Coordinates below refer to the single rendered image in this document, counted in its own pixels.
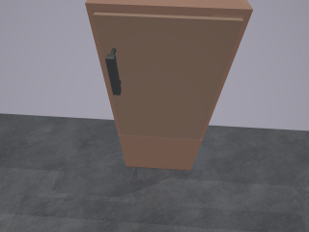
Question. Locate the handle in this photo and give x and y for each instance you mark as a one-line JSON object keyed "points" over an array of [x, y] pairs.
{"points": [[112, 68]]}

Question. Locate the cupboard door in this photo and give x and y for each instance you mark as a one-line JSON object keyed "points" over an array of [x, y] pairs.
{"points": [[170, 67]]}

